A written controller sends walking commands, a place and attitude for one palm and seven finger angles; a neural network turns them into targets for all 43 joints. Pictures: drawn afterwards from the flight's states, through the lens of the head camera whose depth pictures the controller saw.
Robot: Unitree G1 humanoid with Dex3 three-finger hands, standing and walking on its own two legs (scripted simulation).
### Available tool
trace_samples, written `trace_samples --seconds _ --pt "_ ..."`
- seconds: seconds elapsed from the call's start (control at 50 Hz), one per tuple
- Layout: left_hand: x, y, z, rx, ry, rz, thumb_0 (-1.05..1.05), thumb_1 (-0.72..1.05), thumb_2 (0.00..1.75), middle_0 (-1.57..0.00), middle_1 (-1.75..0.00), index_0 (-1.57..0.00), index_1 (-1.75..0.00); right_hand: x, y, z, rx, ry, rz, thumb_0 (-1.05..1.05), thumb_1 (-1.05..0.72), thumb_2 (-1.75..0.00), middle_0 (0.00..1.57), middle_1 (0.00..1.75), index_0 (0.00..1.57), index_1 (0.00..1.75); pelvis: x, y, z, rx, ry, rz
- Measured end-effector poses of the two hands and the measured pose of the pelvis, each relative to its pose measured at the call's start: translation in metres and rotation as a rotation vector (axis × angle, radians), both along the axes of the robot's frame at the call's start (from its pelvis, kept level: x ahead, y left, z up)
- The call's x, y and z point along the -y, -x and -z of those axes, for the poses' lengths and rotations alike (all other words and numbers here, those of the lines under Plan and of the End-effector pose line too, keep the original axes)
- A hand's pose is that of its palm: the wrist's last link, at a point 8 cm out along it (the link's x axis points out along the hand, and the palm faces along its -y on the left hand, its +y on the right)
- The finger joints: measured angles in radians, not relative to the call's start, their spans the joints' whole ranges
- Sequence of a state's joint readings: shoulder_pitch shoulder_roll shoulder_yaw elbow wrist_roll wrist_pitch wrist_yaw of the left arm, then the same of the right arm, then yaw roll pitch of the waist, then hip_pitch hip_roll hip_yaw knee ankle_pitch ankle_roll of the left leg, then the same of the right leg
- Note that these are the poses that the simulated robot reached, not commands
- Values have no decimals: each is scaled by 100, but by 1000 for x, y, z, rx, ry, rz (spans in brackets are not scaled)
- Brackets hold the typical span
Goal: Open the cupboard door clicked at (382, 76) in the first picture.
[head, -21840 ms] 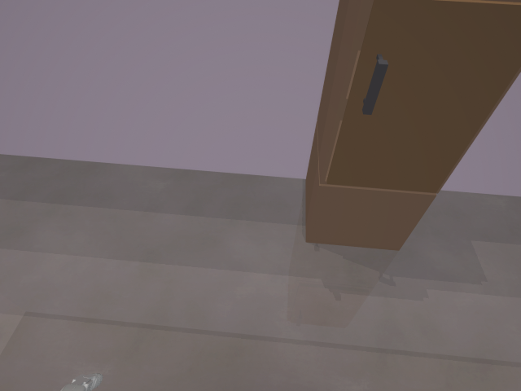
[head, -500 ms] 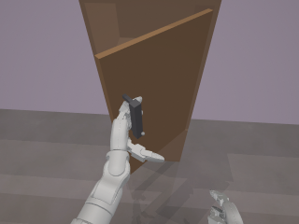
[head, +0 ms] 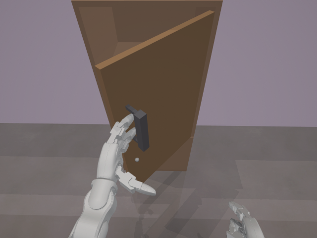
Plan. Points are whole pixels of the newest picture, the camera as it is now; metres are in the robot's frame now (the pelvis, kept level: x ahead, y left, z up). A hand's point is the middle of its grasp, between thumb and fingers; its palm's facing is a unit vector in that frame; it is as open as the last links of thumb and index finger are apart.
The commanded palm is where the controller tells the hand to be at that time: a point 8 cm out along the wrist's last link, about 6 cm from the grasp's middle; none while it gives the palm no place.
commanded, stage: slide the hand sideways off the handle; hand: left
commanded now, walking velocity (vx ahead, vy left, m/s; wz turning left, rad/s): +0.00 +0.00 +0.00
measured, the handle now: (137, 128) +0.37 +0.08 +0.09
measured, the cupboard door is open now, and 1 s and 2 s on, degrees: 48 47 47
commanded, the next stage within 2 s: draw the hand back to the body in 0.58 s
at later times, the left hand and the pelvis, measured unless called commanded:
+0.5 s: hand (112, 176) +0.24 +0.12 +0.08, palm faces +0.02 -1.00 -0.03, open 16.1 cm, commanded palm +0.21 +0.18 +0.08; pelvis +0.02 -0.02 +0.00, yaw +1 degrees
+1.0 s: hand (89, 177) +0.22 +0.16 +0.11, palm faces +0.03 -1.00 -0.06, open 16.3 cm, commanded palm +0.19 +0.21 +0.11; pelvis +0.02 +0.00 -0.01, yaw +2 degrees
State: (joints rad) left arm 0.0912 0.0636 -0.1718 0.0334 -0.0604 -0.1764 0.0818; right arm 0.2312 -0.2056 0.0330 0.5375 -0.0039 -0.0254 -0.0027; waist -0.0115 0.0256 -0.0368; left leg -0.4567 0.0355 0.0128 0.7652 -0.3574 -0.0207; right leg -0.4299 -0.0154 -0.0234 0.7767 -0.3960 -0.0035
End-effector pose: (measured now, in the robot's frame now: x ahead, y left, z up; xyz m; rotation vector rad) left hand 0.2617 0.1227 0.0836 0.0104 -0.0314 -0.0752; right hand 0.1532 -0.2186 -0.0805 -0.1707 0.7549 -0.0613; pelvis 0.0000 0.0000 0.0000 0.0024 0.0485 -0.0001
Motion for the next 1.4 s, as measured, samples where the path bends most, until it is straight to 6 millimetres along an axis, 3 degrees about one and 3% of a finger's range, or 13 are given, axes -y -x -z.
trace_samples --seconds 0.26,0.42,0.58,0.76,0.86,0.98,1.16,1.4 --pt "-15 16 1 -18 -5 -22 -1 -50 30 -22 -33 -20 -33 1 -32 -8 84 -11 -38 2 -91 -90 20 30 21 30 11 -9 2 -11 -5 -12" --pt "-30 31 2 -32 -7 -45 -1 -50 30 -22 -33 -22 -33 9 -36 -7 96 -9 -32 2 -91 -90 20 30 21 30 16 -15 3 -20 -7 -16" --pt "-61 55 4 -32 -36 -115 -1 -50 30 -17 -31 -17 -31 17 -34 -2 105 19 -39 2 -91 -90 20 30 21 30 17 -14 8 -31 1 -35" --pt "-49 46 4 -9 -18 -32 -1 -51 30 -15 -30 -15 -30 13 -31 2 134 28 -34 2 -91 -90 20 30 21 30 11 -9 13 -43 6 -38" --pt "-62 45 -7 -6 -35 -65 -1 -50 30 -15 -30 -15 -30 4 -28 -3 148 4 -19 2 -91 -90 20 30 21 30 9 -12 10 -33 4 -24" --pt "-85 59 -23 10 -50 -101 -1 -50 30 -15 -30 -15 -30 -4 -31 -10 169 -3 -36 2 -91 -90 20 30 21 30 4 -15 6 -17 12 -28" --pt "-104 77 -35 9 -60 -103 -1 -49 31 -15 -30 -15 -30 -14 -44 -20 222 14 -69 2 -91 -90 20 30 21 30 -3 -13 4 8 20 -42" --pt "-137 84 -63 15 -290 -347 -1 -23 42 -16 -30 -16 -30 -27 -44 -34 174 46 -63 2 -91 -90 20 30 21 30 -10 -15 -17 79 20 -22"
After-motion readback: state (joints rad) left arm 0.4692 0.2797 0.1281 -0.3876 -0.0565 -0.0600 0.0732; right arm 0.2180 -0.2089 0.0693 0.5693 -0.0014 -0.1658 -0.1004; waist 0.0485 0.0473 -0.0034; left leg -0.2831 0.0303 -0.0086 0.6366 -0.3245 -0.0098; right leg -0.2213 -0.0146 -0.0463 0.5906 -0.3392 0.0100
